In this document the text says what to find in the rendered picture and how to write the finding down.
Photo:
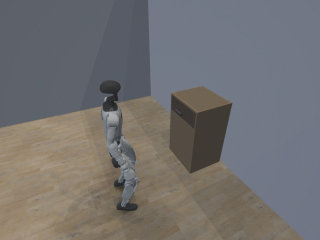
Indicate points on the cabinet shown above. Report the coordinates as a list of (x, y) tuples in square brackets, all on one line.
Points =
[(202, 146)]

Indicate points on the left robot shin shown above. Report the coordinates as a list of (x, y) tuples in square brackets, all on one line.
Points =
[(121, 178)]

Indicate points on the handle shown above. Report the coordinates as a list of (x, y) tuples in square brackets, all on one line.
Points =
[(179, 113)]

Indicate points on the right robot thigh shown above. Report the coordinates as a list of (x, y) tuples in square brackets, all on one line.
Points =
[(116, 165)]

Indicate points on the drawer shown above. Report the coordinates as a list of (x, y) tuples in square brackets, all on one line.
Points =
[(189, 115)]

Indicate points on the right robot forearm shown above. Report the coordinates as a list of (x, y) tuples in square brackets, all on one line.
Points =
[(116, 153)]

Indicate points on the robot right upper arm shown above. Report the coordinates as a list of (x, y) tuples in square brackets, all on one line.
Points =
[(112, 126)]

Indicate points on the right robot hand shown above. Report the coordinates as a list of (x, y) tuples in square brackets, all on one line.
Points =
[(129, 176)]

